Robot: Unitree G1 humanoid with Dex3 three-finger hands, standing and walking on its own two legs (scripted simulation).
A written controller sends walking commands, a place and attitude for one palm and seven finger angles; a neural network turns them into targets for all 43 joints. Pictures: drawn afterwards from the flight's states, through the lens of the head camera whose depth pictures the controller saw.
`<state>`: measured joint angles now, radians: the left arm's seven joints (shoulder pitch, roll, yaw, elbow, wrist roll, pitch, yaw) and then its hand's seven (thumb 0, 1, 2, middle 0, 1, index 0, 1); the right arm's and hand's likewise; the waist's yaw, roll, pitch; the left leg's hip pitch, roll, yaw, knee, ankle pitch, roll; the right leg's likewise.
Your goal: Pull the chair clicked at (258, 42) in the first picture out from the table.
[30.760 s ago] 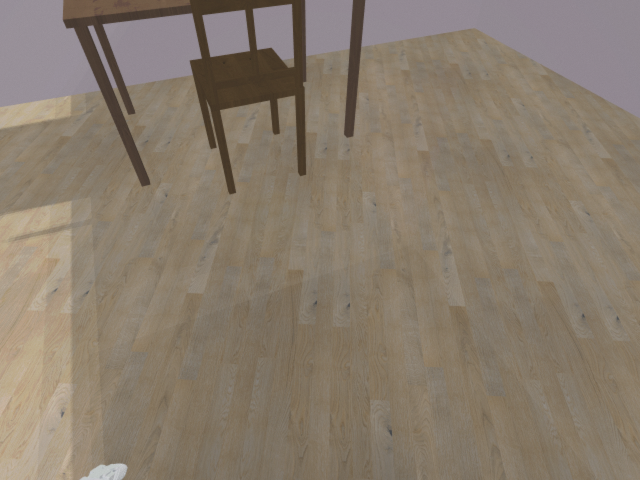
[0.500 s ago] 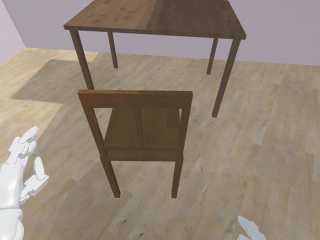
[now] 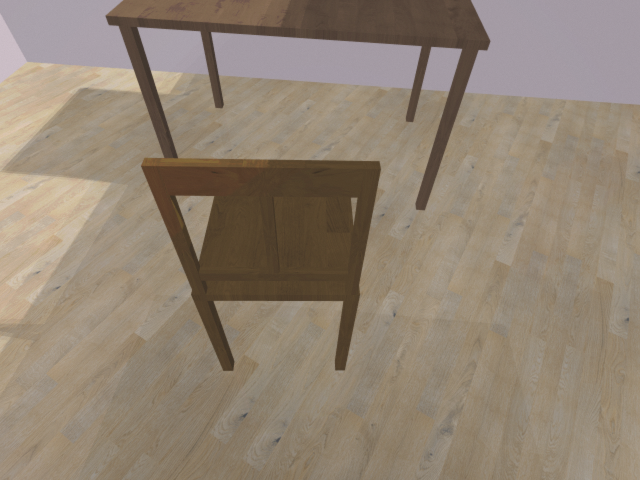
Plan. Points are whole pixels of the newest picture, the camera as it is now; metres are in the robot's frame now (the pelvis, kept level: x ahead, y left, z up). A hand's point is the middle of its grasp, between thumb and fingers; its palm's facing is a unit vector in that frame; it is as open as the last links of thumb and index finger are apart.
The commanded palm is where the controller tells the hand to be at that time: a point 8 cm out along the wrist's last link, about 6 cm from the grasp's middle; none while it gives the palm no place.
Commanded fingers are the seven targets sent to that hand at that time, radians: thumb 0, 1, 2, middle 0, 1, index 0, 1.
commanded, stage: let the arm hang, fingers relaxed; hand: left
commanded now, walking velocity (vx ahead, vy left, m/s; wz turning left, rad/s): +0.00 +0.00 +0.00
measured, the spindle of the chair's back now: (270, 236) +0.56 +0.12 -0.11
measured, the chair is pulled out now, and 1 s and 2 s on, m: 0.58 0.58 0.58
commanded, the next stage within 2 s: look to check the result in 0.54 s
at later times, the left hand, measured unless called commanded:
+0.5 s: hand out of the picture -0.02 +0.14 -0.18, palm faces +0.01 -0.99 -0.14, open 7.3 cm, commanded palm none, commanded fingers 0.00 0.90 0.90 -0.20 -0.30 -0.20 -0.30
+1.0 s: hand out of the picture +0.00 +0.15 -0.18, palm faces +0.02 -0.99 -0.17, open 7.4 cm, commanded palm none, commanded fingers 0.00 0.90 0.90 -0.20 -0.30 -0.20 -0.30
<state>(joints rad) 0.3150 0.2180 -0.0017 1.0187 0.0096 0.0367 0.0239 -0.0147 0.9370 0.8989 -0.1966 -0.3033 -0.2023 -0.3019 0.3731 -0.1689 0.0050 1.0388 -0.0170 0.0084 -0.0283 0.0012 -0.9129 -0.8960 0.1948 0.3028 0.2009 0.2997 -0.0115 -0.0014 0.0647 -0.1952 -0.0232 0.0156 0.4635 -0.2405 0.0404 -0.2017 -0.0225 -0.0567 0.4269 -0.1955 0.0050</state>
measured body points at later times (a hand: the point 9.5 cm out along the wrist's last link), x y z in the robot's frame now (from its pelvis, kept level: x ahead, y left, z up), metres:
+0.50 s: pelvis +0.00 -0.01 +0.00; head +0.01 +0.00 +0.45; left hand -0.02 +0.19 -0.16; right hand -0.02 -0.21 -0.16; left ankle +0.01 +0.09 -0.74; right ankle +0.02 -0.13 -0.74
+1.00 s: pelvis +0.00 -0.01 +0.00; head +0.03 -0.01 +0.45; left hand +0.00 +0.20 -0.16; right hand -0.02 -0.21 -0.16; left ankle +0.01 +0.09 -0.74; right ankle +0.02 -0.13 -0.74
